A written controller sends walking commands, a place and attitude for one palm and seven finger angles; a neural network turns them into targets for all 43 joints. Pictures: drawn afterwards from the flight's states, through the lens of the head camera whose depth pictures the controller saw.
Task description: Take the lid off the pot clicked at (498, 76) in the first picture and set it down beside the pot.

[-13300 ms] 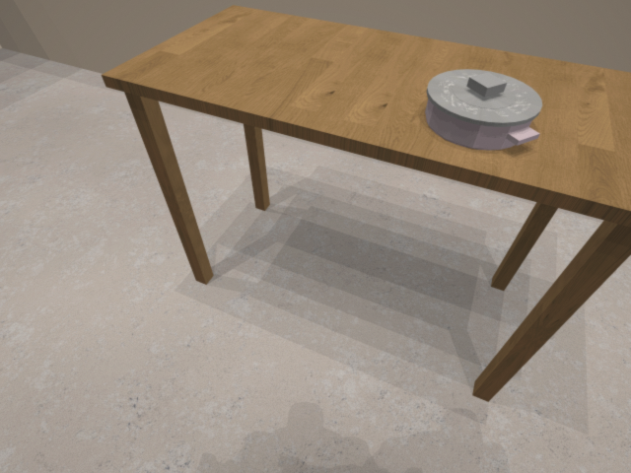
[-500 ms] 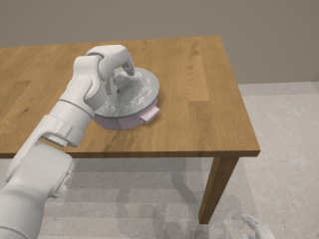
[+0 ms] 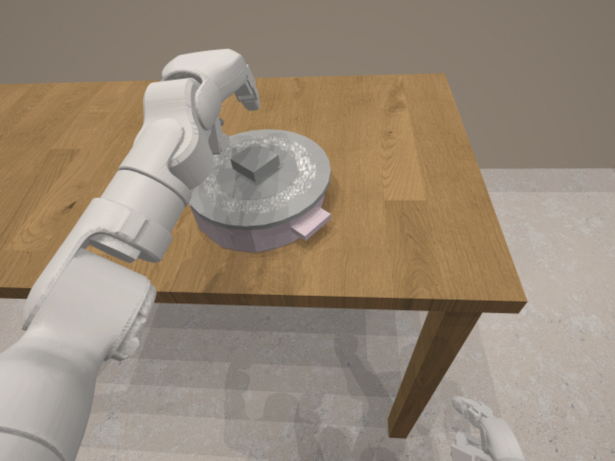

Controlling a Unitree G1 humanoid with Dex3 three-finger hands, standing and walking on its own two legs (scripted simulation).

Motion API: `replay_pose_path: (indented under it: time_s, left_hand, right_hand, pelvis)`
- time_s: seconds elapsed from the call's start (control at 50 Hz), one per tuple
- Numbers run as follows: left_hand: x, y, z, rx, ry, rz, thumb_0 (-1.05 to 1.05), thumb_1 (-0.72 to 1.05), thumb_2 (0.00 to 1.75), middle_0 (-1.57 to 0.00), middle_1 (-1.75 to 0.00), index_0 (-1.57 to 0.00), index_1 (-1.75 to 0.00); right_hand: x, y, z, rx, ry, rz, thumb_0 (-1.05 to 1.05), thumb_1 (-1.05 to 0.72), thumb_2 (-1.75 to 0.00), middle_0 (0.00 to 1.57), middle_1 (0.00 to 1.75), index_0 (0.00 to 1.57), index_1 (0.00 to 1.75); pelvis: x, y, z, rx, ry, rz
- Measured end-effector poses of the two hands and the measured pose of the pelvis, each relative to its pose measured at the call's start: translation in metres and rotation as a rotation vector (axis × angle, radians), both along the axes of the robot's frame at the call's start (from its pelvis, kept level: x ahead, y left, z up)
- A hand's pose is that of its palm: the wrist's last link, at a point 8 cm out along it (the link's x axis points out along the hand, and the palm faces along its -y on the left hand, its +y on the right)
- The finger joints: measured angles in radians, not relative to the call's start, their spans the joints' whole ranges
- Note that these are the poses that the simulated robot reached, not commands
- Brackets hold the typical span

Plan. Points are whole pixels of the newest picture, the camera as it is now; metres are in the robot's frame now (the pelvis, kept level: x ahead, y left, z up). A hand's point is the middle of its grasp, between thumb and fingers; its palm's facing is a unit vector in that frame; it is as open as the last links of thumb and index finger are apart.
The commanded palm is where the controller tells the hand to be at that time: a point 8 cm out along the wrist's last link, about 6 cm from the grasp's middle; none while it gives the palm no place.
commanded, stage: move the open hand above the knob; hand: left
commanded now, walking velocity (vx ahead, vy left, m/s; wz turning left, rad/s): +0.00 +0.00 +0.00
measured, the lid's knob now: (255, 161) +0.48 +0.09 +0.15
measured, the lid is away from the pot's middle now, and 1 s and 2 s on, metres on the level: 0.01 0.01 0.01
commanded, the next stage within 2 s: lower the open fingers around the knob in 1.28 s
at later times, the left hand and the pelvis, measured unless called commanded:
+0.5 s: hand (251, 135) +0.45 +0.08 +0.21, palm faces -0.21 -0.01 -0.98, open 10.0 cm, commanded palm +0.43 +0.10 +0.28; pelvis +0.00 +0.01 +0.00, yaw +0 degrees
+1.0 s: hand (238, 145) +0.43 +0.10 +0.21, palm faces -0.19 -0.04 -0.98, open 10.0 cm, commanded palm +0.40 +0.10 +0.28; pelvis +0.00 -0.01 +0.00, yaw +0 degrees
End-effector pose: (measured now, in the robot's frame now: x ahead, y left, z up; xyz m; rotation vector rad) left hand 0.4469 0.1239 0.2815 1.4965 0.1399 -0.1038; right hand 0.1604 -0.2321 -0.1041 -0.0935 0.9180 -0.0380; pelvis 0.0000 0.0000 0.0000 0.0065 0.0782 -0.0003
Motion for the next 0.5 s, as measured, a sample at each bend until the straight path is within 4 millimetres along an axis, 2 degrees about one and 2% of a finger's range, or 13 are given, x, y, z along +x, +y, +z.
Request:
replay_pose_path:
  time_s: [0.08,0.12,0.16,0.2,0.26,0.3,0.34,0.42,0.46,0.5]
  left_hand:
    - [-0.013,-0.008,-0.027,0.039,0.074,-0.034,0.00,-0.38,1.70,-0.89,-0.08,-0.88,-0.08]
    - [-0.017,-0.013,-0.033,0.037,0.100,-0.069,0.00,-0.38,1.70,-0.89,-0.08,-0.88,-0.08]
    - [-0.016,-0.017,-0.025,0.033,0.083,-0.101,0.00,-0.38,1.70,-0.89,-0.08,-0.88,-0.07]
    - [-0.012,-0.018,-0.009,0.029,0.040,-0.107,0.00,-0.38,1.70,-0.90,-0.08,-0.88,-0.07]
    - [-0.001,-0.013,0.008,-0.003,0.004,-0.046,0.00,-0.38,1.70,-0.89,-0.08,-0.88,-0.08]
    - [0.003,-0.008,0.005,0.000,0.018,-0.003,0.00,-0.38,1.70,-0.89,-0.08,-0.88,-0.08]
    - [0.004,-0.007,-0.009,0.020,0.055,0.007,0.00,-0.38,1.70,-0.89,-0.08,-0.88,-0.08]
    - [-0.005,-0.021,-0.032,0.058,0.107,-0.084,0.00,-0.38,1.70,-0.89,-0.08,-0.88,-0.08]
    - [-0.008,-0.032,-0.028,0.052,0.090,-0.150,0.00,-0.38,1.70,-0.89,-0.08,-0.88,-0.08]
    - [-0.004,-0.037,-0.014,0.027,0.049,-0.170,0.00,-0.38,1.70,-0.89,-0.08,-0.89,-0.08]
  right_hand:
    - [0.008,0.007,0.001,0.018,-0.012,0.016,0.01,-0.91,-0.90,0.19,0.30,0.20,0.30]
    - [0.010,0.010,0.002,0.010,-0.021,0.017,0.01,-0.91,-0.90,0.19,0.30,0.20,0.30]
    - [0.011,0.012,0.003,-0.002,-0.032,0.013,0.01,-0.91,-0.90,0.19,0.30,0.20,0.30]
    - [0.008,0.014,0.004,-0.013,-0.036,0.009,0.01,-0.91,-0.90,0.19,0.30,0.20,0.30]
    - [0.000,0.014,0.001,-0.013,-0.010,0.007,0.00,-0.91,-0.90,0.19,0.30,0.20,0.30]
    - [-0.009,0.013,-0.002,-0.007,0.016,0.004,0.00,-0.91,-0.90,0.19,0.30,0.20,0.30]
    - [-0.017,0.011,-0.006,0.000,0.045,-0.003,0.00,-0.91,-0.90,0.19,0.30,0.20,0.30]
    - [-0.029,0.008,-0.012,-0.003,0.079,-0.023,0.01,-0.91,-0.90,0.19,0.30,0.20,0.30]
    - [-0.031,0.006,-0.013,-0.012,0.075,-0.033,0.01,-0.91,-0.90,0.19,0.30,0.20,0.30]
    - [-0.033,0.005,-0.014,-0.023,0.073,-0.041,0.01,-0.91,-0.90,0.19,0.30,0.20,0.30]
  pelvis:
    - [-0.001,0.004,0.000,-0.003,-0.008,0.010]
    - [-0.001,0.005,-0.001,-0.005,-0.020,0.012]
    - [-0.002,0.005,-0.001,-0.005,-0.029,0.013]
    - [-0.003,0.006,0.000,-0.003,-0.030,0.011]
    - [-0.003,0.006,0.000,-0.003,-0.014,0.008]
    - [-0.003,0.007,0.000,-0.002,-0.004,0.004]
    - [-0.003,0.008,0.000,-0.003,0.000,0.004]
    - [0.000,0.010,0.000,-0.005,-0.010,0.008]
    - [0.001,0.011,0.000,-0.006,-0.018,0.008]
    - [0.002,0.011,0.000,-0.005,-0.022,0.001]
